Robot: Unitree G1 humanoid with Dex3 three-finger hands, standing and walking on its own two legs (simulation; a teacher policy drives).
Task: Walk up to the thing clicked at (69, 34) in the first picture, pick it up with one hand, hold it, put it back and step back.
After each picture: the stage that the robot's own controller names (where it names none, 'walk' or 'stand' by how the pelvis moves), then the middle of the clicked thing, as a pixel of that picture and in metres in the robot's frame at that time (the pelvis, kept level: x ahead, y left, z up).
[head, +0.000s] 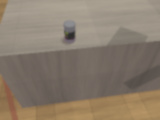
stand; (69, 32) +0.75 +0.07 -0.07
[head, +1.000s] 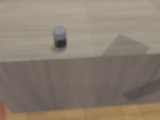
walk; (60, 39) +0.64 +0.15 -0.05
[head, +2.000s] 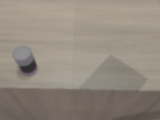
stand; (26, 62) +0.44 +0.23 -0.02
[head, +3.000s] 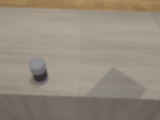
walk; (39, 71) +0.46 +0.19 -0.07
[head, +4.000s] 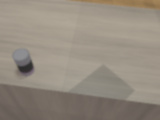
stand; (24, 62) +0.47 +0.26 -0.06
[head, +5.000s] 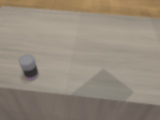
stand; (29, 68) +0.49 +0.25 -0.07
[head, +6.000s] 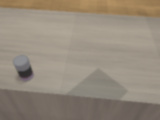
stand; (24, 68) +0.49 +0.28 -0.07
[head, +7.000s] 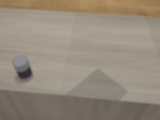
stand; (23, 69) +0.49 +0.28 -0.07
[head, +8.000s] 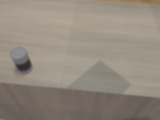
rise first; (22, 61) +0.49 +0.28 -0.07
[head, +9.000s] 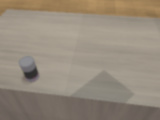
rise first; (29, 69) +0.48 +0.28 -0.07
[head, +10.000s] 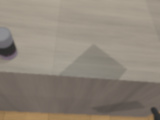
go down; (5, 44) +0.50 +0.26 -0.02
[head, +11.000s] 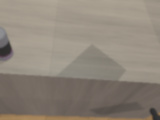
go down; (0, 44) +0.50 +0.26 +0.00
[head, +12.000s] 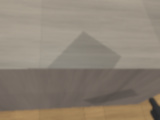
close in; out of the picture +0.50 +0.28 +0.03
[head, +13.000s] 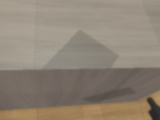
close; out of the picture +0.49 +0.27 +0.03
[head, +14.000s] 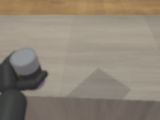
lift; (29, 70) +0.32 +0.16 +0.16
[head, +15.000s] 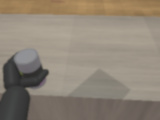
hold; (31, 69) +0.34 +0.17 +0.13
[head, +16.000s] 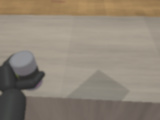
hold; (27, 71) +0.34 +0.18 +0.13
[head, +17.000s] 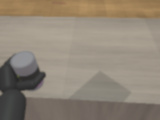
hold; (28, 72) +0.33 +0.17 +0.13
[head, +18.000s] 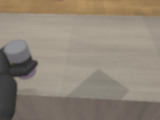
crouch; (21, 60) +0.38 +0.20 +0.13
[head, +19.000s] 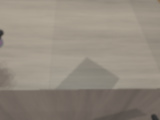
lower; out of the picture +0.48 +0.27 +0.14
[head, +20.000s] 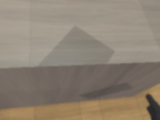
lower; out of the picture +0.50 +0.27 +0.04
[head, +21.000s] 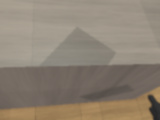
lower; out of the picture +0.49 +0.27 +0.03
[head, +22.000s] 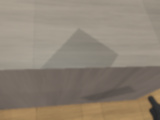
lower; out of the picture +0.49 +0.28 +0.03
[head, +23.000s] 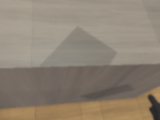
lower; out of the picture +0.49 +0.28 +0.04
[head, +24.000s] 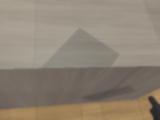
open; out of the picture +0.48 +0.28 +0.03
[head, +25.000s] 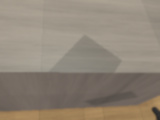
sink last; out of the picture +0.48 +0.28 +0.01
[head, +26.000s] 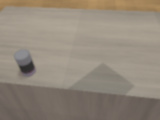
stand; (25, 63) +0.50 +0.29 -0.02
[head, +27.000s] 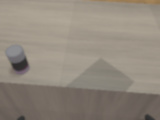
stand; (18, 60) +0.48 +0.28 -0.01
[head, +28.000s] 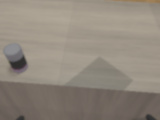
stand; (16, 58) +0.48 +0.28 +0.00
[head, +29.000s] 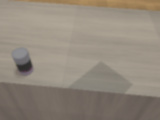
stand; (23, 62) +0.49 +0.27 -0.03
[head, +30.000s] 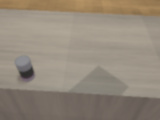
stand; (25, 69) +0.49 +0.27 -0.07
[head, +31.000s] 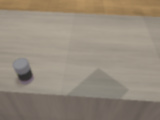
stand; (23, 71) +0.48 +0.28 -0.07
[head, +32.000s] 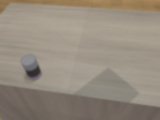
stand; (31, 67) +0.47 +0.28 -0.07
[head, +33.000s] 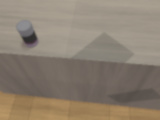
walk; (28, 34) +0.59 +0.28 -0.05
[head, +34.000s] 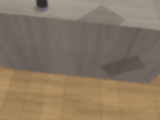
walk; out of the picture +0.86 +0.23 -0.05
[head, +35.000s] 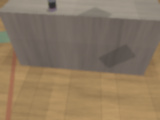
stand; (52, 3) +1.19 +0.31 -0.06
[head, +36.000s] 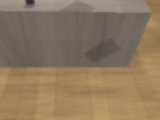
stand; out of the picture +1.11 +0.39 -0.06
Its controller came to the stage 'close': yes
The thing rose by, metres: 0.20
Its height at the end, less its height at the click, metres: +0.00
